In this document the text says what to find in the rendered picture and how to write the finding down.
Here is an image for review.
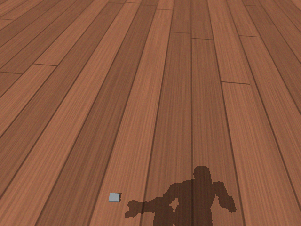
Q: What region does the small box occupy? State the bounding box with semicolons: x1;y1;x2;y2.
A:
109;193;120;202

